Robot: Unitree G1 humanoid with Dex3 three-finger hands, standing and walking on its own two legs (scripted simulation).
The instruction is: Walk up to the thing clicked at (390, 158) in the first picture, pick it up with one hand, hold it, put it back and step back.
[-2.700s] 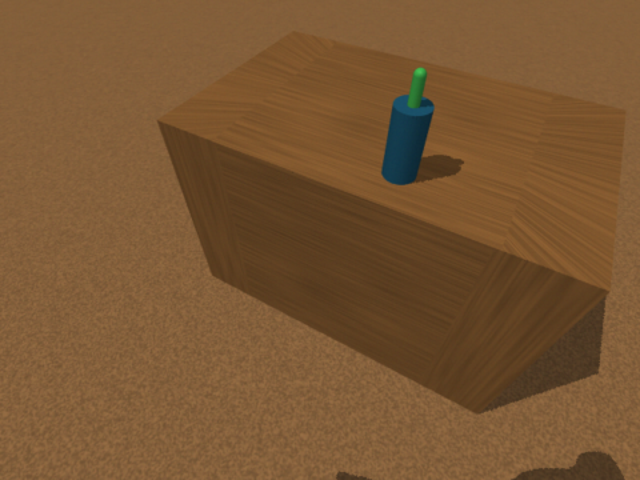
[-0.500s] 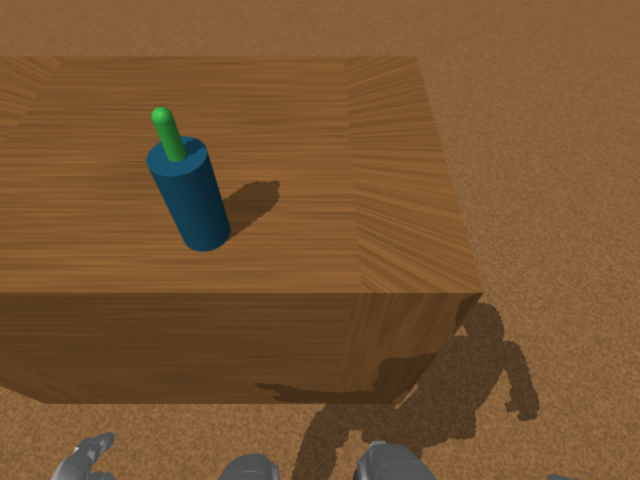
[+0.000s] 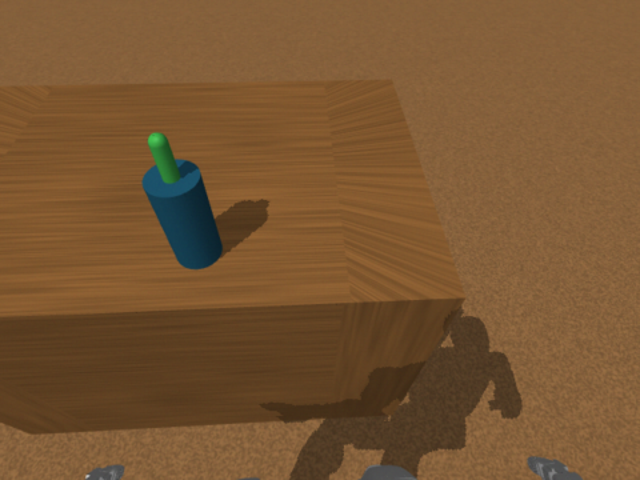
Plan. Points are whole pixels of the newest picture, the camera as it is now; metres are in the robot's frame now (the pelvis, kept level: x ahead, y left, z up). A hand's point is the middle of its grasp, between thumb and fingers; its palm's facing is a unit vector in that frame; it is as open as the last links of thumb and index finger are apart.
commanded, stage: walk up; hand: left
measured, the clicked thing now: (181, 202) +0.47 +0.21 +0.06
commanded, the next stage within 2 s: stand in 0.78 s
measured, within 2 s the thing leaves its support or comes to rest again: neither
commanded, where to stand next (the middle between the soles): +0.05 -0.01 m, yaw +2 degrees
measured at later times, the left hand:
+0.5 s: hand out of the picture +0.11 +0.26 -0.14, palm faces -0.05 -0.94 -0.33, open 7.4 cm
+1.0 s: hand out of the picture +0.12 +0.25 -0.13, palm faces -0.06 -0.94 -0.34, open 7.4 cm
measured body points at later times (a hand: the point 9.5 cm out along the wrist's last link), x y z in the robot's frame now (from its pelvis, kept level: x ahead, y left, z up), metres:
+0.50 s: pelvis +0.01 +0.01 +0.02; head +0.03 +0.01 +0.47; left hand +0.11 +0.30 -0.12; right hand +0.08 -0.30 -0.11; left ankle +0.01 +0.14 -0.72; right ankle +0.05 -0.12 -0.72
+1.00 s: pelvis +0.03 +0.00 +0.02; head +0.04 +0.00 +0.47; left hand +0.13 +0.30 -0.10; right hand +0.10 -0.30 -0.11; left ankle +0.01 +0.14 -0.72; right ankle +0.05 -0.12 -0.72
